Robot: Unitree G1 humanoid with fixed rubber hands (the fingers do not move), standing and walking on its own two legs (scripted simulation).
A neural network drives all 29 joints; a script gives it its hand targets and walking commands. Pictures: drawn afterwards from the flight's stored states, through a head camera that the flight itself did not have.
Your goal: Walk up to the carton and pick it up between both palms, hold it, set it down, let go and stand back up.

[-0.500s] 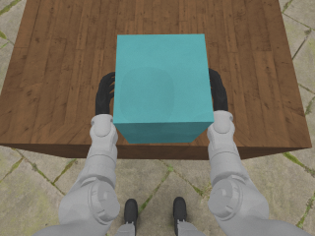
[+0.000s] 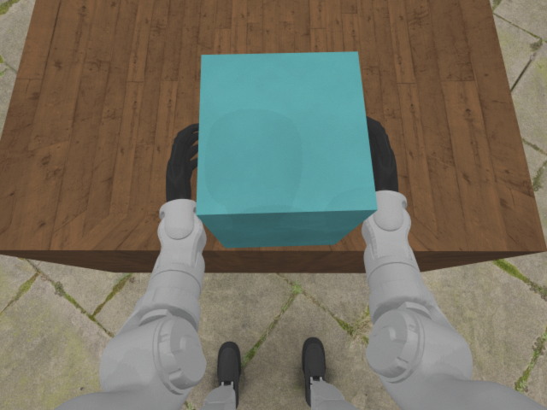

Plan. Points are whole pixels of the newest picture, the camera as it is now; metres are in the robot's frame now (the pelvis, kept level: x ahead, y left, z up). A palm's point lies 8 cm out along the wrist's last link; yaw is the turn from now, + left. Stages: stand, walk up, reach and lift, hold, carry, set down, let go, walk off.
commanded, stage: set down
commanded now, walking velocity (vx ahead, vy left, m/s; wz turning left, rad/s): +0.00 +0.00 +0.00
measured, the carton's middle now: (279, 167) +0.45 -0.02 -0.07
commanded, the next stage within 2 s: none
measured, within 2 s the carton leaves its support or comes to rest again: neither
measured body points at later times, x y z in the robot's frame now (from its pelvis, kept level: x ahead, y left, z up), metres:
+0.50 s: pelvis -0.03 +0.01 -0.02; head +0.16 -0.03 +0.39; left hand +0.43 +0.15 -0.06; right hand +0.43 -0.19 -0.06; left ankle -0.02 +0.14 -0.74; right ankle -0.02 -0.13 -0.74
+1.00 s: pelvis -0.05 +0.00 -0.02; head +0.11 -0.02 +0.40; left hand +0.42 +0.18 -0.02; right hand +0.43 -0.20 -0.01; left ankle -0.02 +0.14 -0.74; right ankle -0.02 -0.13 -0.74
